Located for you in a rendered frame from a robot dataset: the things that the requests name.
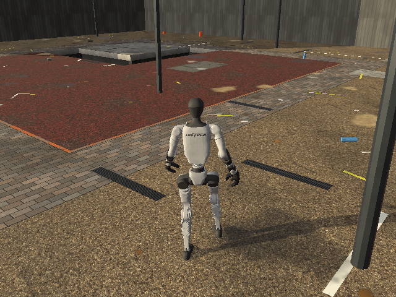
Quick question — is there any robot right forearm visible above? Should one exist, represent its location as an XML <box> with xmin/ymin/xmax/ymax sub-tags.
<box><xmin>222</xmin><ymin>149</ymin><xmax>237</xmax><ymax>174</ymax></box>

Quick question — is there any robot left forearm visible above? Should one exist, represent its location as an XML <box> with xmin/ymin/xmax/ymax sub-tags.
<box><xmin>165</xmin><ymin>149</ymin><xmax>174</xmax><ymax>166</ymax></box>

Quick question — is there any right robot foot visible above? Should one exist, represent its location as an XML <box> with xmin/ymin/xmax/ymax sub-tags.
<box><xmin>213</xmin><ymin>225</ymin><xmax>222</xmax><ymax>238</ymax></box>

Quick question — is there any left robot upper arm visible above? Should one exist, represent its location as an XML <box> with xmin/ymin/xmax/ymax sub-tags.
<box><xmin>168</xmin><ymin>124</ymin><xmax>184</xmax><ymax>158</ymax></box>

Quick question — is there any right robot shin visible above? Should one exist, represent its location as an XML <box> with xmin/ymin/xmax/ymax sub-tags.
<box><xmin>212</xmin><ymin>194</ymin><xmax>221</xmax><ymax>230</ymax></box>

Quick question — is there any right robot hand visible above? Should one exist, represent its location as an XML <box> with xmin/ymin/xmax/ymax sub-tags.
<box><xmin>226</xmin><ymin>170</ymin><xmax>240</xmax><ymax>187</ymax></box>

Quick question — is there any right robot upper arm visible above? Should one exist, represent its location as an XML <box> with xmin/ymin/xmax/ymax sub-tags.
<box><xmin>209</xmin><ymin>124</ymin><xmax>228</xmax><ymax>159</ymax></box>

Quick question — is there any left robot hand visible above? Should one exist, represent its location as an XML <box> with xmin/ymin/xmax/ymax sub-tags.
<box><xmin>165</xmin><ymin>162</ymin><xmax>179</xmax><ymax>173</ymax></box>

